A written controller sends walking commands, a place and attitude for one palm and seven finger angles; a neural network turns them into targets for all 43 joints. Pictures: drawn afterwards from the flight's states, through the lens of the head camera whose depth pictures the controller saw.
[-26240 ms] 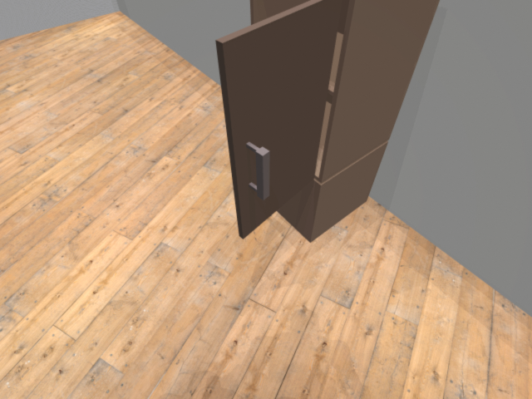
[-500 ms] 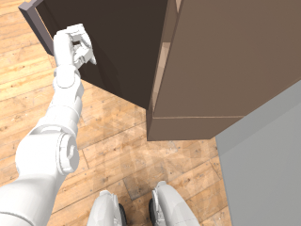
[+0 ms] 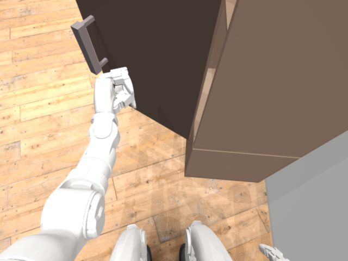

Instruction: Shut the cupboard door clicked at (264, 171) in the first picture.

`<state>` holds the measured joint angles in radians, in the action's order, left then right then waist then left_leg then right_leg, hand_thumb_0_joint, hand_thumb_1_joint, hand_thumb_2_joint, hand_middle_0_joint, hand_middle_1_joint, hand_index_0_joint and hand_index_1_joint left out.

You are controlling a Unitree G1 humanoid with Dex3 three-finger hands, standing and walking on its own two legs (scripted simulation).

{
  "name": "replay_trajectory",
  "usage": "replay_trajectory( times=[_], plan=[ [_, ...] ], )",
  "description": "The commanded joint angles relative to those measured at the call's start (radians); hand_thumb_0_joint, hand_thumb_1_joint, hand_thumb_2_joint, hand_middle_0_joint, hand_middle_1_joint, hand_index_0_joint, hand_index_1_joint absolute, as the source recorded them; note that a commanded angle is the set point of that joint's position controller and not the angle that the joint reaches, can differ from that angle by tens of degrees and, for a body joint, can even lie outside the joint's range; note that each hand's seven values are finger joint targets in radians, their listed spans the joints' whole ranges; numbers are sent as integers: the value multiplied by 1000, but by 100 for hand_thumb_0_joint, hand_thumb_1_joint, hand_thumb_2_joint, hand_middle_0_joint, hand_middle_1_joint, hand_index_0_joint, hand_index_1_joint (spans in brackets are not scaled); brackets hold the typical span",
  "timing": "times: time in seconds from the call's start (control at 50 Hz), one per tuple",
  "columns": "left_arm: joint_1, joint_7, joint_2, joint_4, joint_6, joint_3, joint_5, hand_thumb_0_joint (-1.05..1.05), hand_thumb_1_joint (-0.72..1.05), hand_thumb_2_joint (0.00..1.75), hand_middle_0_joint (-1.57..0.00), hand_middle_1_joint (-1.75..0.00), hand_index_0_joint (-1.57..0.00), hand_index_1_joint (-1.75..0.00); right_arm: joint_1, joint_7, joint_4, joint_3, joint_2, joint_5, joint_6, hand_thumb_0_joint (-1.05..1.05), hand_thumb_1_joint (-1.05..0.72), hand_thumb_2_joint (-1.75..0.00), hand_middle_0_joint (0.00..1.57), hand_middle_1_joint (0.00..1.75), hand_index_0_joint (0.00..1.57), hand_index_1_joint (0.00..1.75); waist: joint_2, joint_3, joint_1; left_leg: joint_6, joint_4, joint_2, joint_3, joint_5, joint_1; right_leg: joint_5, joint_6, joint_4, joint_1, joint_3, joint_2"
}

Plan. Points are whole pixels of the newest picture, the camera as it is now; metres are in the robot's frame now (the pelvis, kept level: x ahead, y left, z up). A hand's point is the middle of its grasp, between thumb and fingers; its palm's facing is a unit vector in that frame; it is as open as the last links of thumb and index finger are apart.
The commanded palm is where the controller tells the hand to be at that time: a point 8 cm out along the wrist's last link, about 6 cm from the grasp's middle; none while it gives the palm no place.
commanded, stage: draw the hand back to the body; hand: left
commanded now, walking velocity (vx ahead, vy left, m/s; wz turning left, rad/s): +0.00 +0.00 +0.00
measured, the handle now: (93, 46) +0.66 +0.17 +0.04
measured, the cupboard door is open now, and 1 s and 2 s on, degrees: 62 62 62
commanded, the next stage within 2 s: step back with the hand held close in 1.58 s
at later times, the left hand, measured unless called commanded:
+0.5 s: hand (79, 118) +0.37 +0.14 +0.14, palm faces -0.04 -1.00 -0.03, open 3.1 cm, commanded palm +0.33 +0.20 +0.15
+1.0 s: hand out of the picture +0.26 +0.24 +0.22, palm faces +0.32 -0.89 -0.33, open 4.6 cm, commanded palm +0.21 +0.29 +0.25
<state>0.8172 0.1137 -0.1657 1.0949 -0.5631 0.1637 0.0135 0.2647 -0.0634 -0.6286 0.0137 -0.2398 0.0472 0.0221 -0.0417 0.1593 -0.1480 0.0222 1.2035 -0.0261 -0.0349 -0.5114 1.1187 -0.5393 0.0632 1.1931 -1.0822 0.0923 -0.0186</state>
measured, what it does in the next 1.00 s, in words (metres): rises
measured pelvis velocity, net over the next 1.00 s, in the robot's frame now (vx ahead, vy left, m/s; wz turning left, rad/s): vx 0.03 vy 0.02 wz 0.01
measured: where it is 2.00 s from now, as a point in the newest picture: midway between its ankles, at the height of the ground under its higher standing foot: outside the picture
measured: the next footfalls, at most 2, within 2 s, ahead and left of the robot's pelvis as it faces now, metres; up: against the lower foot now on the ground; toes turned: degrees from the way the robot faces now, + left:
none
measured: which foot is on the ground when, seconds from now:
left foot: down 0.00-1.00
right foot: down 0.00-1.00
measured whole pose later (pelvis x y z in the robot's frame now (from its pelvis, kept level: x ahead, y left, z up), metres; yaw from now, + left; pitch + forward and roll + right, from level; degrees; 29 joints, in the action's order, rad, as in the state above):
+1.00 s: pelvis +0.03 +0.02 +0.11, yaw +0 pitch -4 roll +0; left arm -0.30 0.09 -0.30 -0.19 -0.02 0.16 0.06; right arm 0.16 0.07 -0.57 -0.07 -0.21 -0.02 0.00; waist -0.08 0.00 0.06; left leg 0.04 0.41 0.03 -0.05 -0.24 0.11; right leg -0.26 0.02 0.40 -0.08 0.06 -0.01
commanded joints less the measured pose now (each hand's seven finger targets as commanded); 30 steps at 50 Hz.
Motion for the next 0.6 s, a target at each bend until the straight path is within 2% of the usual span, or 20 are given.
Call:
replay_trajectory(
  times=[0.0,0.02,0.04,0.06,0.1,0.12,0.14,0.18,0.2,0.26,0.32,0.34,0.36,0.48,0.5,0.52,0.54,0.56,0.58],
  plan=[
    [390,-9,-150,-194,-70,39,7,0,90,90,-130,-150,-130,-150,193,10,36,56,-154,0,-4,0,-90,-90,20,30,20,30,7,514,-23,8,-90,35,55,328,-317,454,-53,-165,285,-107,-8],
    [345,-17,-166,-231,-59,50,18,0,90,90,-130,-150,-130,-150,183,10,56,55,-154,-5,0,0,-90,-90,20,30,20,30,-10,543,-1,8,-108,38,43,336,-331,478,-51,-177,338,-114,-7],
    [291,-23,-207,-282,-52,87,28,0,90,90,-130,-150,-130,-150,184,13,77,54,-156,-11,2,0,-90,-90,20,30,20,30,-25,596,31,7,-125,39,41,372,-364,513,-48,-175,390,-114,-9],
    [230,-34,-201,-337,-37,80,39,0,90,90,-130,-150,-130,-150,175,14,95,49,-148,-20,7,0,-90,-90,20,30,20,30,-26,616,51,5,-149,39,37,396,-389,547,-48,-190,438,-115,-9],
    [114,-55,-179,-447,2,59,67,0,90,90,-130,-150,-130,-150,163,19,130,47,-138,-39,11,0,-90,-90,20,30,20,30,37,577,69,10,-200,40,24,394,-396,581,-53,-240,531,-117,-12],
    [64,-63,-186,-488,22,62,80,0,90,90,-130,-150,-130,-150,156,25,142,47,-137,-48,12,0,-90,-90,20,30,20,30,71,545,73,14,-218,40,13,382,-383,597,-58,-268,571,-126,-10],
    [34,-72,-174,-524,37,43,92,0,90,90,-130,-150,-130,-150,157,33,149,41,-135,-52,9,0,-90,-90,20,30,20,30,120,521,65,19,-238,41,14,368,-371,602,-65,-288,613,-132,-7],
    [7,-90,-185,-595,57,41,111,0,90,90,-130,-150,-130,-150,137,50,148,41,-134,-66,4,0,-90,-90,20,30,20,30,144,428,60,20,-273,42,3,286,-361,525,-81,-359,629,-162,8],
    [-11,-97,-184,-640,59,35,118,0,90,90,-130,-150,-130,-150,129,58,149,40,-134,-69,0,0,-90,-90,20,30,20,30,136,407,65,20,-298,39,7,281,-390,496,-75,-374,630,-153,5],
    [-48,-127,-133,-710,56,-33,140,0,90,90,-130,-150,-130,-150,97,76,137,36,-127,-79,-24,0,-90,-90,20,30,20,30,84,315,51,22,-347,34,11,260,-488,422,-69,-428,584,-134,3],
    [-157,-162,-139,-715,75,-42,155,0,90,90,-130,-150,-130,-150,74,85,129,33,-133,-87,-41,0,-90,-90,20,30,20,30,60,246,66,20,-393,31,19,251,-548,377,-59,-464,575,-117,2],
    [-186,-175,-127,-747,82,-59,162,0,90,90,-130,-150,-130,-150,67,86,139,32,-132,-90,-48,0,-90,-90,20,30,20,30,28,245,71,21,-406,34,20,266,-579,389,-59,-471,587,-114,3],
    [-244,-185,-141,-758,93,-43,168,0,90,90,-130,-150,-130,-150,53,87,140,31,-130,-92,-50,0,-90,-90,20,30,20,30,29,249,89,18,-424,30,23,277,-601,394,-56,-476,597,-105,3],
    [-455,-217,-188,-961,163,0,208,0,90,90,-116,-135,-116,-135,-28,96,192,18,-126,-104,-75,0,-90,-90,20,30,20,30,15,204,138,16,-505,24,32,373,-700,483,-45,-498,687,-74,1],
    [-490,-150,-231,-1032,220,-72,97,0,90,90,-113,-132,-113,-132,-80,118,210,19,-97,-104,-37,0,-90,-90,20,30,20,30,34,234,153,17,-561,25,21,379,-762,492,-52,-565,757,-129,33],
    [-523,-114,-199,-1081,264,-83,96,0,90,90,-111,-129,-111,-129,-92,132,230,16,-91,-104,-25,0,-90,-90,20,30,20,30,39,185,138,18,-589,20,18,367,-776,473,-55,-595,771,-119,37],
    [-526,-90,-204,-1122,294,-95,83,0,90,90,-108,-126,-108,-126,-106,145,231,10,-94,-104,-19,0,-90,-90,20,30,20,30,26,160,139,19,-612,19,22,380,-798,477,-51,-617,794,-116,38],
    [-545,-66,-233,-1132,319,-66,72,0,90,90,-105,-123,-105,-123,-120,154,223,4,-95,-104,-15,0,-90,-90,20,30,20,30,33,112,140,20,-637,15,24,374,-820,467,-52,-643,786,-112,35],
    [-588,-52,-217,-1141,344,-75,72,0,90,90,-102,-120,-102,-120,-128,160,219,1,-92,-100,-13,0,-90,-90,20,30,20,30,38,78,142,21,-658,13,24,371,-838,459,-51,-661,804,-107,37]
  ],
)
